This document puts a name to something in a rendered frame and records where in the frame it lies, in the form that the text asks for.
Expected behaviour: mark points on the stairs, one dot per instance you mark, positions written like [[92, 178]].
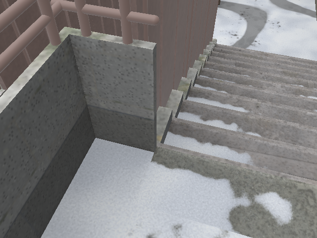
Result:
[[241, 149]]

